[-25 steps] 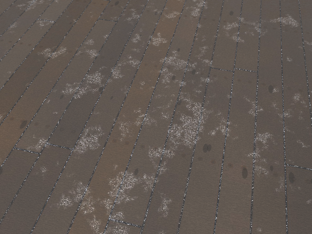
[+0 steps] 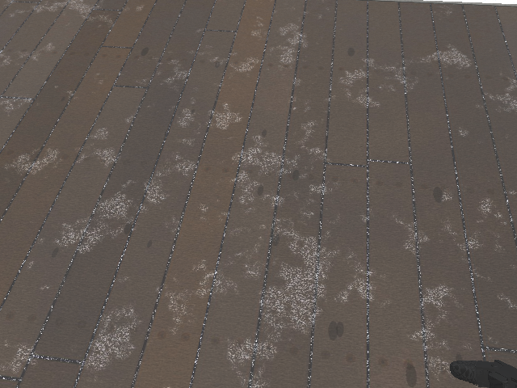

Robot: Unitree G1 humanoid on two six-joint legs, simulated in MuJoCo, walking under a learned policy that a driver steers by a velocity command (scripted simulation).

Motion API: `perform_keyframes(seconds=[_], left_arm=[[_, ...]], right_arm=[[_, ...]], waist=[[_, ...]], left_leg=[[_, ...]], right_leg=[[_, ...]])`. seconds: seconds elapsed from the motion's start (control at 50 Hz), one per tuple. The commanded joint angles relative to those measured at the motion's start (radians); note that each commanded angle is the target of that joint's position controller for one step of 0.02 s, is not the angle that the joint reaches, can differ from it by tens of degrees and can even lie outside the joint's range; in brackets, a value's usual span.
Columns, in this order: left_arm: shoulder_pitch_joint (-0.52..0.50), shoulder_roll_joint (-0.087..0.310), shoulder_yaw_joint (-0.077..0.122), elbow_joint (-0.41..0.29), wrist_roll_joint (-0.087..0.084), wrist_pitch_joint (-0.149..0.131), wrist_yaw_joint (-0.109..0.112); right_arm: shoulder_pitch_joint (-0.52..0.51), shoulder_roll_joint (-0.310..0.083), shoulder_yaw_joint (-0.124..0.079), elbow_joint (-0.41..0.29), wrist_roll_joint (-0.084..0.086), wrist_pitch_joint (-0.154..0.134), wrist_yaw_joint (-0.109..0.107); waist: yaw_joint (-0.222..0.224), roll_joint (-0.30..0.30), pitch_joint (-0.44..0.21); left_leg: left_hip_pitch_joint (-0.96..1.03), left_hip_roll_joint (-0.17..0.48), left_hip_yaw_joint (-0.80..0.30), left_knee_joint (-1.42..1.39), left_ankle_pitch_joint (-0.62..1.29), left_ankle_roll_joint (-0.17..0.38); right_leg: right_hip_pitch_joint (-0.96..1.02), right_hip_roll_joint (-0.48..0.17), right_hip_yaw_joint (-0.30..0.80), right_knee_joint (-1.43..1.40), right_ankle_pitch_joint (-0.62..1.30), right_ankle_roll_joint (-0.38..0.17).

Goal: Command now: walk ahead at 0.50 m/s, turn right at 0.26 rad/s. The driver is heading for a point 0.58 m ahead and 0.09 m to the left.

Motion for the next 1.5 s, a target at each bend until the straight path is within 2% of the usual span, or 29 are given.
perform_keyframes(seconds=[0.02,0.06,0.08,0.1,0.12,0.14,0.18,0.2,0.26,0.38,0.52,0.56,0.58,0.6,0.62,0.64,0.66,0.7,0.72,0.76,0.82,0.92,0.98,1.02,1.04,1.08,1.14,1.26,1.5], left_arm=[[0.043,0.156,0.041,-0.024,0.002,-0.003,0.006],[0.019,0.147,0.037,-0.025,0.003,0.003,0.006],[0.008,0.113,0.023,-0.036,0.009,0.002,0.005],[0.089,0.063,0.004,-0.052,0.007,-0.008,0.006],[0.138,0.056,-0.005,-0.046,-0.005,-0.017,0.007],[0.063,0.139,0.013,-0.053,-0.017,-0.022,0.004],[-0.088,0.133,0.012,-0.091,0.000,-0.027,0.000],[-0.092,0.124,0.016,-0.094,0.010,-0.026,-0.001],[-0.049,0.073,0.008,-0.078,0.010,-0.016,-0.003],[-0.235,0.030,-0.015,-0.124,0.013,-0.027,-0.011],[-0.377,0.056,-0.009,-0.177,0.001,-0.044,-0.043],[-0.268,0.093,0.011,-0.153,0.006,-0.050,-0.041],[-0.125,0.140,0.035,-0.112,0.013,-0.051,-0.032],[0.066,0.219,0.057,-0.085,0.030,-0.048,-0.019],[0.104,0.278,0.067,-0.065,0.031,-0.038,-0.020],[0.099,0.180,0.044,-0.068,0.025,-0.033,-0.018],[0.026,0.145,0.028,-0.071,0.024,-0.034,-0.014],[-0.104,0.077,0.005,-0.069,0.031,-0.038,-0.026],[-0.131,0.085,0.007,-0.065,0.036,-0.045,-0.027],[-0.171,0.067,0.004,-0.044,0.032,-0.056,-0.029],[-0.203,0.108,0.014,-0.014,0.028,-0.047,-0.015],[-0.144,0.135,0.016,0.058,0.020,-0.022,-0.005],[-0.158,0.118,0.007,0.086,0.000,-0.009,-0.003],[-0.021,0.061,-0.012,0.115,0.044,-0.019,-0.005],[0.039,0.018,-0.026,0.138,0.042,-0.011,0.002],[-0.038,0.060,-0.021,0.130,0.029,0.022,0.014],[-0.062,0.097,-0.011,0.153,0.032,0.058,0.027],[-0.072,0.079,-0.012,0.209,0.024,0.059,0.033],[-0.060,0.056,-0.018,0.298,0.026,0.060,0.042]], right_arm=[[-0.084,-0.115,-0.031,-0.092,0.004,-0.028,0.009],[0.037,-0.140,-0.048,-0.061,0.000,-0.034,0.005],[0.172,-0.178,-0.063,-0.037,-0.012,-0.038,-0.001],[0.319,-0.263,-0.086,-0.018,-0.025,-0.037,-0.004],[0.394,-0.237,-0.087,0.027,0.001,-0.023,0.006],[0.358,-0.166,-0.063,0.019,0.022,-0.017,0.006],[0.244,-0.118,-0.042,0.001,0.001,-0.001,0.002],[0.214,-0.101,-0.035,-0.001,-0.008,-0.003,0.001],[0.206,-0.100,-0.031,0.010,-0.003,-0.009,0.000],[0.270,-0.161,-0.046,0.055,0.016,0.001,-0.013],[0.371,-0.182,-0.050,0.117,0.027,0.033,-0.020],[0.345,-0.200,-0.054,0.117,0.029,0.043,-0.025],[0.338,-0.184,-0.046,0.111,0.025,0.044,-0.026],[0.322,-0.124,-0.022,0.075,-0.001,0.039,-0.026],[0.463,-0.015,0.010,0.064,0.011,0.019,-0.022],[0.407,-0.128,-0.017,0.084,0.031,0.009,-0.021],[0.322,-0.170,-0.033,0.059,0.041,0.006,-0.022],[0.242,-0.141,-0.035,0.053,0.008,0.024,-0.034],[0.299,-0.116,-0.034,0.056,0.012,0.037,-0.034],[0.337,-0.076,-0.026,0.074,0.009,0.061,-0.035],[0.267,-0.039,-0.009,0.055,-0.005,0.070,-0.033],[0.151,-0.073,-0.014,0.029,-0.005,0.072,-0.021],[0.160,-0.093,-0.026,0.036,-0.018,0.071,-0.022],[0.145,-0.195,-0.046,0.017,-0.027,0.076,-0.039],[0.131,-0.128,-0.028,0.026,-0.029,0.087,-0.041],[0.068,-0.065,-0.013,0.026,-0.011,0.098,-0.028],[0.035,-0.093,-0.021,0.029,-0.010,0.090,-0.015],[0.042,-0.078,-0.025,0.086,-0.003,0.080,-0.026],[0.009,-0.065,-0.032,0.176,-0.001,0.104,-0.046]], waist=[[-0.007,-0.143,-0.002],[-0.078,-0.154,-0.047],[-0.141,-0.124,-0.159],[-0.158,0.053,-0.322],[-0.163,0.267,-0.375],[-0.180,0.145,-0.239],[-0.150,0.012,-0.045],[-0.121,0.030,-0.024],[-0.084,0.055,-0.029],[-0.137,0.028,-0.002],[-0.161,0.038,0.034],[-0.082,0.045,-0.022],[-0.013,0.028,-0.120],[0.062,-0.077,-0.286],[0.000,-0.345,-0.421],[0.039,-0.244,-0.373],[0.026,-0.194,-0.223],[-0.044,-0.074,-0.093],[-0.092,-0.149,-0.104],[-0.125,-0.143,-0.090],[-0.129,-0.127,-0.089],[-0.085,-0.122,-0.108],[-0.115,-0.105,-0.099],[-0.040,0.060,-0.154],[-0.027,0.154,-0.204],[-0.041,0.104,-0.160],[-0.051,0.047,-0.086],[-0.063,-0.013,-0.123],[-0.063,-0.029,-0.033]], left_leg=[[0.073,-0.019,0.021,-0.043,-0.075,0.042],[0.235,-0.050,0.060,-0.101,-0.108,0.088],[0.451,0.022,-0.003,-0.071,-0.073,0.141],[0.827,0.222,-0.309,-0.059,-0.128,0.275],[0.956,0.341,-0.652,-0.202,-0.372,0.363],[0.872,0.323,-0.634,-0.245,-0.556,0.324],[0.618,0.241,-0.406,-0.297,-0.451,0.271],[0.540,0.217,-0.354,-0.317,-0.362,0.267],[0.448,0.165,-0.226,-0.370,-0.190,0.270],[0.442,0.126,-0.055,-0.398,-0.017,0.244],[0.590,0.194,-0.080,-0.315,0.033,0.210],[0.586,0.175,-0.072,-0.189,0.231,0.184],[0.516,0.123,-0.039,-0.025,0.285,0.157],[0.309,0.054,0.005,0.282,0.031,0.115],[-0.052,-0.092,0.031,0.605,-0.609,0.059],[-0.144,-0.060,-0.071,0.719,-0.644,0.051],[-0.177,-0.029,-0.058,0.739,-0.575,0.047],[-0.090,0.023,-0.015,0.650,-0.489,0.034],[-0.009,0.039,-0.025,0.623,-0.466,0.020],[0.082,0.035,-0.008,0.521,-0.433,-0.006],[0.151,0.034,0.028,0.286,-0.277,-0.007],[0.231,0.004,0.038,0.093,-0.132,0.018],[0.347,-0.020,0.055,-0.083,-0.041,0.065],[0.549,0.149,-0.105,-0.075,0.458,0.147],[0.562,0.208,-0.179,-0.079,0.390,0.243],[0.481,0.150,-0.170,-0.112,0.088,0.220],[0.382,0.071,-0.094,-0.105,-0.005,0.144],[0.455,0.042,-0.043,-0.043,0.193,0.145],[0.418,0.006,-0.013,-0.086,-0.067,0.121]], right_leg=[[0.006,-0.295,0.198,-0.034,0.295,-0.135],[0.020,-0.261,0.180,0.081,0.497,-0.104],[-0.041,-0.207,0.131,0.265,0.531,-0.072],[-0.337,-0.083,0.025,0.601,0.303,0.002],[-0.576,-0.011,-0.002,0.839,-0.248,0.045],[-0.689,-0.070,0.046,0.924,-0.230,0.038],[-0.695,-0.153,-0.030,0.865,-0.083,0.034],[-0.652,-0.188,-0.032,0.803,-0.032,0.037],[-0.569,-0.214,-0.063,0.703,0.019,0.055],[-0.530,-0.202,-0.110,0.324,0.306,0.084],[-0.487,-0.158,-0.117,0.137,0.277,0.037],[-0.306,-0.121,-0.143,0.081,0.239,0.006],[-0.078,-0.129,-0.141,0.081,0.264,-0.023],[0.238,-0.321,0.052,0.131,0.311,-0.088],[0.525,-0.544,0.473,0.040,0.132,-0.236],[0.460,-0.521,0.524,-0.022,0.092,-0.228],[0.330,-0.489,0.351,-0.023,0.275,-0.194],[0.088,-0.378,0.116,-0.049,0.649,-0.140],[0.012,-0.391,0.067,-0.063,0.757,-0.162],[-0.091,-0.364,-0.016,-0.097,0.842,-0.173],[-0.148,-0.325,-0.115,-0.115,0.850,-0.154],[-0.092,-0.333,-0.114,-0.087,0.726,-0.135],[-0.101,-0.298,-0.104,0.012,0.525,-0.079],[-0.201,-0.167,-0.168,0.138,0.154,0.031],[-0.216,-0.141,-0.172,0.167,-0.043,0.074],[-0.196,-0.153,-0.152,0.115,-0.018,0.085],[-0.146,-0.156,-0.152,0.065,0.054,0.074],[-0.097,-0.168,-0.153,0.055,0.169,0.079],[-0.138,-0.166,-0.168,0.016,0.049,0.072]])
